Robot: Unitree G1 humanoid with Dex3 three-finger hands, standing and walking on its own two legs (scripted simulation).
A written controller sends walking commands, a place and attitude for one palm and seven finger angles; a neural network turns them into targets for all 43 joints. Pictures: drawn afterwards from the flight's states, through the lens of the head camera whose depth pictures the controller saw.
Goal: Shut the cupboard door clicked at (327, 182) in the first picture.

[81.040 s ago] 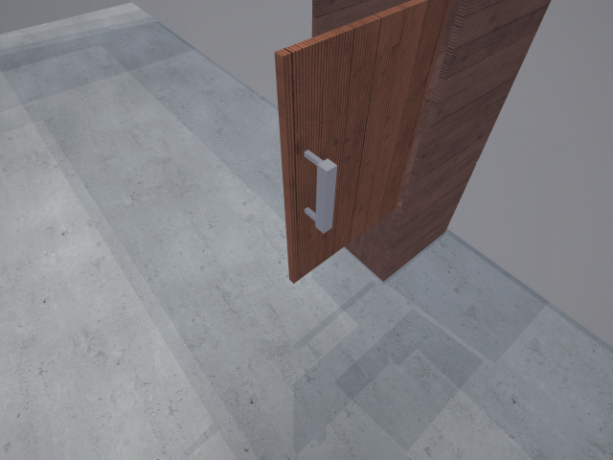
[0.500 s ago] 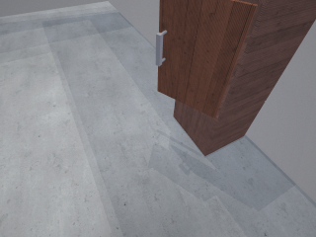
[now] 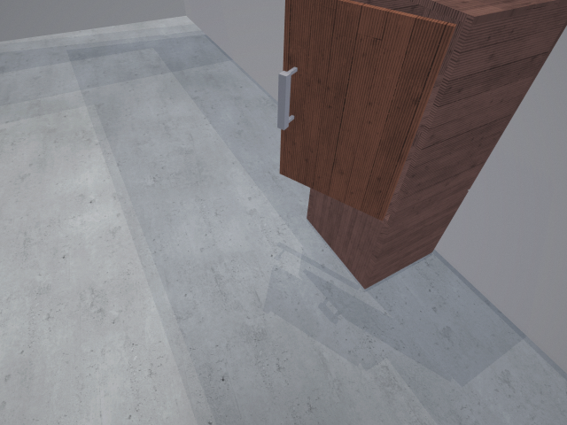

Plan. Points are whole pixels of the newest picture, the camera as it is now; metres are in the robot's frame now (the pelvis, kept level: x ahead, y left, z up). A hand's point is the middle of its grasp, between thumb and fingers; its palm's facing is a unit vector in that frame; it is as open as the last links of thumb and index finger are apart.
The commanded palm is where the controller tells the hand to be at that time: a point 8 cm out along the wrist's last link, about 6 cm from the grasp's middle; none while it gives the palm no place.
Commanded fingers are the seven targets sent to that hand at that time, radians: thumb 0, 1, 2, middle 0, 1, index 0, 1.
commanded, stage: look to check the result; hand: left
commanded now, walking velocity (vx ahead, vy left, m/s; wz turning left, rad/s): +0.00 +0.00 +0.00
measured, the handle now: (288, 98) +0.96 +0.03 -0.03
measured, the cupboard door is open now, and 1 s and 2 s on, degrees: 27 27 27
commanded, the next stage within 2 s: walk to a spot facing it in 0.58 s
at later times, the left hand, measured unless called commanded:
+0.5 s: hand out of the picture -0.03 +0.18 -0.18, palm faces +0.02 -0.98 -0.18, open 7.4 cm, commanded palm none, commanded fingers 0.00 0.90 0.90 -0.20 -0.30 -0.20 -0.30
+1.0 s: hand out of the picture +0.01 +0.20 -0.18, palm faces +0.13 -0.96 -0.25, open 7.4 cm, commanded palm none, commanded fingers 0.00 0.90 0.90 -0.20 -0.30 -0.20 -0.30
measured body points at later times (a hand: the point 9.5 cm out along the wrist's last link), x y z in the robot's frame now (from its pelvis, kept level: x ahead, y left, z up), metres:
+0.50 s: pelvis +0.00 +0.01 +0.00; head +0.01 +0.01 +0.45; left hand -0.02 +0.23 -0.16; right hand -0.01 -0.22 -0.16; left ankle +0.03 +0.09 -0.74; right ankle -0.03 -0.13 -0.74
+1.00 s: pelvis -0.01 +0.00 -0.01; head +0.03 +0.00 +0.44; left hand +0.00 +0.25 -0.16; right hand +0.03 -0.23 -0.17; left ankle +0.03 +0.09 -0.74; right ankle -0.03 -0.13 -0.74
